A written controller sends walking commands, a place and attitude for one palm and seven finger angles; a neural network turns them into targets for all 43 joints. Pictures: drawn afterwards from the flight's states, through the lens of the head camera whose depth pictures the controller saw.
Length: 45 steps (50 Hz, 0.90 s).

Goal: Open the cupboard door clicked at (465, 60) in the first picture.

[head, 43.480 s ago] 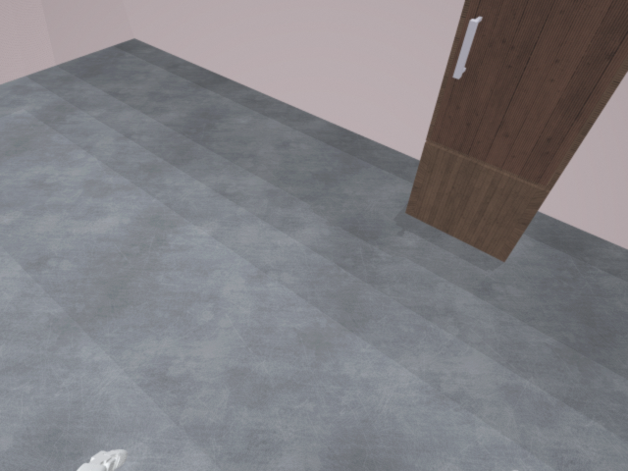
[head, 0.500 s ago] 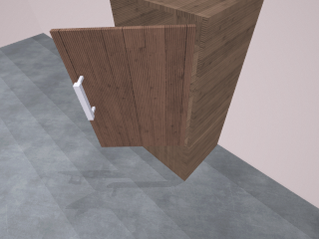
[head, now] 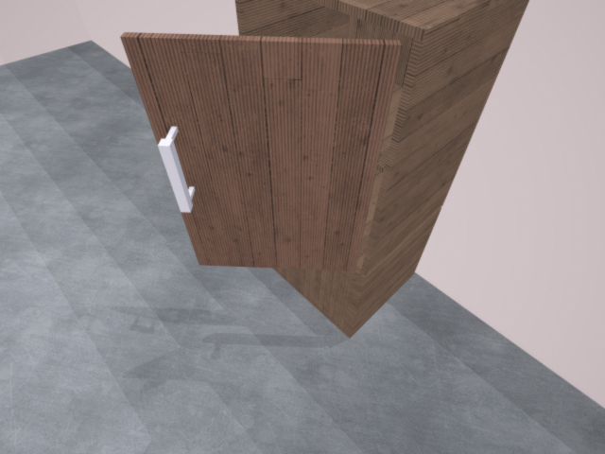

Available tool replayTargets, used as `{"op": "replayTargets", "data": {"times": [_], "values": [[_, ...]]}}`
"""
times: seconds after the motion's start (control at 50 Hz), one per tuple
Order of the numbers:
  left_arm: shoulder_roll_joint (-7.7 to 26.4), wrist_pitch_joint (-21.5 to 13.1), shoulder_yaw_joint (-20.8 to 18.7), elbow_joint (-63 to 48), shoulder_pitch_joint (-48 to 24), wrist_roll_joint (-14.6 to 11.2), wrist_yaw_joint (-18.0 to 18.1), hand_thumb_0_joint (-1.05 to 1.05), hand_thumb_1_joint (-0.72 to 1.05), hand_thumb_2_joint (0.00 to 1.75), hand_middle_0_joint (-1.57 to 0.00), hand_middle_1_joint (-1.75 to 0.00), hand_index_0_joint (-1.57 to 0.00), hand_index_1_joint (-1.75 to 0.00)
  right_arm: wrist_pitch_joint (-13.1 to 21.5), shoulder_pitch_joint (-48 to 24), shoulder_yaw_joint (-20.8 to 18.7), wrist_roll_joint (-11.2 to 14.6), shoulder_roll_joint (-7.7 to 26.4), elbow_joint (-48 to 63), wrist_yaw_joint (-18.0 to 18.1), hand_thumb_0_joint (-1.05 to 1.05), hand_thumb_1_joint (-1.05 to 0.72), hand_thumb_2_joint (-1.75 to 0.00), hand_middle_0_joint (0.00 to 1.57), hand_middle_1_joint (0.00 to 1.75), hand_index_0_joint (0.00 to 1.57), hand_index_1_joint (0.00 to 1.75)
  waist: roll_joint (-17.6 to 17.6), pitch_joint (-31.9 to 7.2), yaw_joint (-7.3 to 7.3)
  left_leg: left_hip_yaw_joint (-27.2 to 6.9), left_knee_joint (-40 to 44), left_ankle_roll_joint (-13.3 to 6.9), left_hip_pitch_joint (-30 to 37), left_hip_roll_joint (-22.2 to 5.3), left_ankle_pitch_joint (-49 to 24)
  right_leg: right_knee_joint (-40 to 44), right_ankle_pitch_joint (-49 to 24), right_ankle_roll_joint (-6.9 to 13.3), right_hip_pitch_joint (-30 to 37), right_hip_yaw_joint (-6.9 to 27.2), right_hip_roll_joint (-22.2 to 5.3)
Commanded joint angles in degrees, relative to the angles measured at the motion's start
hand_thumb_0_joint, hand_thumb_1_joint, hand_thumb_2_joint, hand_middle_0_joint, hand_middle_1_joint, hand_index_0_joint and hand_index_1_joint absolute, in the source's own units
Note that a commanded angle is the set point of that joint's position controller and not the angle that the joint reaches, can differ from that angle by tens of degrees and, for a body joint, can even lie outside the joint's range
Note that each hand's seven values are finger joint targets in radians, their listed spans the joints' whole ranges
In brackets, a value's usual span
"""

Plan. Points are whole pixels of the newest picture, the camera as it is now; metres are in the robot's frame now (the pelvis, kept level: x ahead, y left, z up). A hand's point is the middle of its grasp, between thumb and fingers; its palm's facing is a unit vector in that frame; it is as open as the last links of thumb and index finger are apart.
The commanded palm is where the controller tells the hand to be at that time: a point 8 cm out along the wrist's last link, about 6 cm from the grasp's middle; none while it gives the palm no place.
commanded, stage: shuffle to correct the standing spot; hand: left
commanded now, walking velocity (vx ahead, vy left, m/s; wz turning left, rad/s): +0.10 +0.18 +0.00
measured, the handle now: (180, 171) +0.59 +0.29 +0.01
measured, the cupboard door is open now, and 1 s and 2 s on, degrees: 44 44 44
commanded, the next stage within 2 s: come to a stop and stand still in 0.08 s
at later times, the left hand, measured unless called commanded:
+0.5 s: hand out of the picture +0.12 +0.20 -0.17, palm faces +0.00 -0.98 -0.20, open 7.3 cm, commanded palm none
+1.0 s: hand out of the picture +0.02 +0.22 -0.17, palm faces +0.02 -0.97 -0.23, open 7.4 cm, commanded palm none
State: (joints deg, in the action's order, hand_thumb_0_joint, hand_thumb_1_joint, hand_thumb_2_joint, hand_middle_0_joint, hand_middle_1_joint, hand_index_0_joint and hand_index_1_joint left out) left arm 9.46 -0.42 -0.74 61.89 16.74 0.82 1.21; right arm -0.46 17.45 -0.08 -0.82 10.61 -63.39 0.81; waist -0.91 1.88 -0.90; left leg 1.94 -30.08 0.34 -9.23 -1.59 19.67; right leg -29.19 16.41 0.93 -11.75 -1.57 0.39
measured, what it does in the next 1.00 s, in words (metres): steps on the spot: right foot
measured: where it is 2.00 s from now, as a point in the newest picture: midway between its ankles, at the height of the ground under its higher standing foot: outside the picture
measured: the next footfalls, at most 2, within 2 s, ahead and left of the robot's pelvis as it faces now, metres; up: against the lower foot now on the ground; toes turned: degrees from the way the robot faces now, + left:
right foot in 0.36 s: +0.07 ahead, -0.07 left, +0.00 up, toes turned -4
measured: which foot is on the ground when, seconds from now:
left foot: down 0.00-1.00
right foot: down 0.00-0.10, up 0.12-0.34, down 0.36-1.00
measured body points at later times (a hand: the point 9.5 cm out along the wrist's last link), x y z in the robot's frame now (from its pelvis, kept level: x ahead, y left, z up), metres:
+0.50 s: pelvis +0.04 +0.03 +0.00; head +0.07 +0.02 +0.44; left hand +0.12 +0.25 -0.15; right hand +0.02 -0.18 -0.17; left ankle -0.03 +0.12 -0.74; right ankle +0.03 -0.06 -0.73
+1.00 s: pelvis +0.01 +0.03 +0.00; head +0.01 +0.02 +0.45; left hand +0.02 +0.27 -0.15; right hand +0.05 -0.20 -0.16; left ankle -0.03 +0.12 -0.74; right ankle +0.03 -0.06 -0.74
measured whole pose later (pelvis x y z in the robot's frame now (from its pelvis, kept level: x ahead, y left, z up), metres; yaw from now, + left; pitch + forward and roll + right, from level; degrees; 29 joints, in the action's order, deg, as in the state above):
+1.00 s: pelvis +0.01 +0.03 +0.00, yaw +0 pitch -2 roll +0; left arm 10.3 -0.4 0.8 62.7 15.3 0.3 1.6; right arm 0.7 14.0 0.1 -0.8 10.6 -58.8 1.6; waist -1.8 1.8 -0.2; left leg 3.4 -27.6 -2.1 -6.9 1.1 18.8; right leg -28.1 13.1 2.4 -13.2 -5.2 0.3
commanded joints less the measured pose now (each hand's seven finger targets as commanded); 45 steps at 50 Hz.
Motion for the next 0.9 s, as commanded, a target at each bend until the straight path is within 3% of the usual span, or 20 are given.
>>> {"op": "replayTargets", "data": {"times": [0.0, 0.04, 0.08, 0.14, 0.24, 0.3, 0.32, 0.34, 0.36, 0.38, 0.4, 0.44, 0.5, 0.54, 0.62, 0.74, 0.76, 0.78, 0.8, 0.88], "values": [[10.3, -0.5, -3.0, -4.0, -0.1, 0.5, 1.0, 0.00, 0.90, 0.90, -0.20, -0.30, -0.20, -0.30, 1.0, 5.1, -1.0, -0.2, 2.7, 2.4, 0.1, 0.00, -0.90, -0.90, 0.20, 0.30, 0.20, 0.30, 5.6, 4.7, 1.11, 0.8, 3.7, -0.7, -3.5, -0.5, -0.6, 9.4, 0.5, 6.3, -3.8, 13.1, -13.0], [8.6, 0.1, -2.8, -5.0, -1.2, 0.5, 0.8, 0.00, 0.90, 0.90, -0.20, -0.30, -0.20, -0.30, 1.4, 7.3, -1.1, -0.5, 4.5, 2.3, 0.1, 0.00, -0.90, -0.90, 0.20, 0.30, 0.20, 0.30, -1.6, 4.0, 1.66, -3.1, 7.8, -2.6, -1.1, -3.3, -5.1, 2.2, 4.2, 4.0, -6.4, 7.2, -8.0], [5.3, 0.5, -2.1, -6.3, -3.3, 0.9, 0.5, 0.00, 0.90, 0.90, -0.20, -0.30, -0.20, -0.30, 1.5, 9.2, -1.7, -0.7, 7.8, 2.7, 0.5, 0.00, -0.90, -0.90, 0.20, 0.30, 0.20, 0.30, -12.8, 4.7, 2.46, -13.3, 14.4, -8.3, 1.0, -11.3, -9.2, -11.2, 10.8, 1.1, -12.7, -3.2, -1.1], [4.8, 0.4, -1.8, -7.7, -5.7, 0.8, 0.4, 0.00, 0.90, 0.90, -0.20, -0.30, -0.20, -0.30, 1.8, 8.9, -1.4, -0.8, 6.6, 4.0, 0.9, 0.00, -0.90, -0.90, 0.20, 0.30, 0.20, 0.30, -8.8, 4.4, 2.40, -15.7, 13.1, -13.9, 4.9, -13.7, -23.9, -24.3, 17.2, 1.6, -19.7, -1.8, -2.8], [2.1, -0.1, -1.3, -7.1, -5.6, 0.3, -0.2, 0.00, 0.90, 0.90, -0.20, -0.30, -0.20, -0.30, 2.9, 6.9, -1.2, -0.9, 6.3, 4.4, 1.6, 0.00, -0.90, -0.90, 0.20, 0.30, 0.20, 0.30, -3.0, 1.7, 1.33, -10.0, 10.0, -11.8, 3.4, -11.2, -39.4, -13.5, 8.9, 0.9, -10.0, -3.3, -2.3], [2.9, -0.8, -1.4, -5.3, -1.4, -0.1, 0.2, 0.00, 0.90, 0.90, -0.20, -0.30, -0.20, -0.30, 3.2, 5.8, -0.9, -0.2, 4.9, 3.3, 2.1, 0.00, -0.90, -0.90, 0.20, 0.30, 0.20, 0.30, -1.8, -1.3, -0.87, -7.5, 4.8, -7.4, 3.1, -9.2, -41.2, 2.4, -5.2, 1.0, 0.5, -1.6, -2.7], [5.0, -1.3, -1.7, -4.2, 1.2, -0.1, 0.6, 0.00, 0.90, 0.90, -0.20, -0.30, -0.20, -0.30, 3.4, 5.9, -0.8, 0.2, 3.9, 3.4, 2.1, 0.00, -0.90, -0.90, 0.20, 0.30, 0.20, 0.30, 2.0, -3.4, -1.44, -5.6, 1.2, -4.9, -1.8, -6.9, -36.5, 3.0, -18.0, 2.2, 8.6, 3.7, -5.9], [7.4, -1.7, -2.0, -3.0, 3.8, -0.2, 1.0, 0.00, 0.90, 0.90, -0.20, -0.30, -0.20, -0.30, 3.3, 5.5, -0.7, 0.5, 3.2, 3.8, 2.0, 0.00, -0.90, -0.90, 0.20, 0.30, 0.20, 0.30, 6.0, -5.0, -1.66, -2.9, -1.3, -2.5, -7.4, -3.5, -21.3, 1.5, -34.9, 5.4, 13.9, 10.9, -12.9], [9.6, -1.9, -1.9, -2.4, 3.8, -0.3, 1.1, 0.00, 0.90, 0.90, -0.20, -0.30, -0.20, -0.30, 3.1, 5.9, -0.8, 0.7, 2.5, 3.6, 1.8, 0.00, -0.90, -0.90, 0.20, 0.30, 0.20, 0.30, 8.2, -5.5, -0.61, -1.6, -2.0, -1.1, -9.2, -0.6, -6.4, 1.4, -45.9, 9.6, 14.6, 13.1, -18.6], [10.5, -1.8, -1.8, -2.8, 1.9, -0.3, 1.0, 0.00, 0.90, 0.90, -0.20, -0.30, -0.20, -0.30, 2.7, 5.8, -1.2, 0.8, 2.3, 3.3, 1.9, 0.00, -0.90, -0.90, 0.20, 0.30, 0.20, 0.30, 6.9, -4.3, 0.29, -2.0, -1.2, -0.6, -7.8, 0.0, 2.1, 1.8, -48.4, 11.0, 12.1, 12.0, -19.5], [10.0, -1.9, -1.9, -3.3, -0.4, -0.2, 1.3, 0.00, 0.90, 0.90, -0.20, -0.30, -0.20, -0.30, 2.0, 5.4, -1.4, 0.7, 2.0, 2.6, 1.9, 0.00, -0.90, -0.90, 0.20, 0.30, 0.20, 0.30, 13.1, -2.9, 1.02, -1.6, -0.9, -0.7, -6.5, -1.1, 3.0, 2.6, -47.2, 10.7, 9.4, 11.1, -17.2], [8.6, -1.8, -1.4, -4.2, -4.1, -0.3, 1.4, 0.00, 0.90, 0.90, -0.20, -0.30, -0.20, -0.30, 1.9, 6.1, -1.3, 0.5, 2.1, 1.3, 1.6, 0.00, -0.90, -0.90, 0.20, 0.30, 0.20, 0.30, 12.2, -1.2, 1.96, -2.2, 4.8, -0.9, -3.0, -2.3, -5.3, 2.5, -40.5, 7.5, 5.7, 7.2, -13.7], [6.7, -1.4, -1.2, -5.2, -5.6, -0.8, 1.3, 0.00, 0.90, 0.90, -0.20, -0.30, -0.20, -0.30, 2.9, 5.1, -1.2, -0.1, 3.5, 0.1, 2.0, 0.00, -0.90, -0.90, 0.20, 0.30, 0.20, 0.30, -2.7, -2.2, 1.35, -4.8, 8.8, -2.1, 3.5, -6.2, -34.7, -0.5, -29.0, 3.3, 3.9, 3.2, -7.3], [7.4, -1.1, -1.4, -4.9, -5.8, -0.6, 1.3, 0.00, 0.90, 0.90, -0.20, -0.30, -0.20, -0.30, 3.0, 3.2, -1.2, -0.1, 4.3, 0.2, 2.3, 0.00, -0.90, -0.90, 0.20, 0.30, 0.20, 0.30, -6.1, -2.5, 0.82, -4.5, 8.1, -2.6, 5.0, -6.8, -41.5, 0.4, -23.8, 2.7, 3.9, 2.6, -6.4], [7.3, -1.1, -1.3, -3.5, -4.6, -0.3, 1.1, 0.00, 0.90, 0.90, -0.20, -0.30, -0.20, -0.30, 2.8, 1.8, -1.3, 0.0, 4.9, 0.8, 2.5, 0.00, -0.90, -0.90, 0.20, 0.30, 0.20, 0.30, -1.3, -3.2, 0.75, -3.9, 8.8, -2.6, 5.1, -6.6, -34.2, 2.3, -26.4, 2.8, 5.4, 3.1, -7.2], [7.8, -1.0, -0.8, -2.6, -4.5, -0.2, 0.8, 0.00, 0.90, 0.90, -0.20, -0.30, -0.20, -0.30, 2.6, -0.9, -1.0, -0.1, 6.2, 0.9, 2.2, 0.00, -0.90, -0.90, 0.20, 0.30, 0.20, 0.30, -0.1, -0.9, 0.71, -4.0, 11.6, -2.6, 3.6, -6.2, -22.2, 5.3, -21.7, 2.8, 4.5, 4.0, -7.7], [7.5, -1.8, -0.8, 0.4, 4.1, -0.1, 3.2, 0.00, 0.90, 0.90, -0.20, -0.30, -0.20, -0.30, 2.7, -5.2, -1.4, 0.8, 6.6, 4.7, 1.4, 0.00, -0.90, -0.90, 0.20, 0.30, 0.20, 0.30, -1.6, -1.1, -1.72, -0.2, -2.1, -1.1, -0.9, -6.3, -26.7, 3.7, -44.2, -0.3, 4.9, 6.1, -10.7], [9.8, -2.4, -1.0, -1.6, 3.0, -0.1, 2.9, 0.00, 0.90, 0.90, -0.20, -0.30, -0.20, -0.30, 2.1, -1.5, -0.6, 0.6, 3.1, 6.3, 1.1, 0.00, -0.90, -0.90, 0.20, 0.30, 0.20, 0.30, 1.3, -5.2, 0.99, -2.0, -1.6, -1.0, -5.1, -2.3, -7.9, 3.1, -46.6, 2.4, 10.6, 10.2, -13.7], [10.5, -2.7, -1.0, -2.0, 1.1, -0.1, 2.1, 0.00, 0.90, 0.90, -0.20, -0.30, -0.20, -0.30, 1.8, -1.8, -0.6, 0.3, 2.5, 6.5, 1.0, 0.00, -0.90, -0.90, 0.20, 0.30, 0.20, 0.30, 0.2, -4.7, 1.00, -1.1, 0.6, -0.9, -5.7, -1.6, -0.7, 3.6, -47.6, 4.8, 11.0, 11.3, -15.5], [7.2, -2.1, 0.3, -3.5, -3.2, -0.3, 1.2, 0.00, 0.90, 0.90, -0.20, -0.30, -0.20, -0.30, 1.5, 2.5, -0.6, -0.1, 4.0, 5.9, 0.6, 0.00, -0.90, -0.90, 0.20, 0.30, 0.20, 0.30, 1.0, -1.4, 3.27, -4.1, 6.1, -2.0, 0.1, -3.5, -7.2, 6.6, -12.0, 4.3, -0.8, 6.4, -9.3]]}}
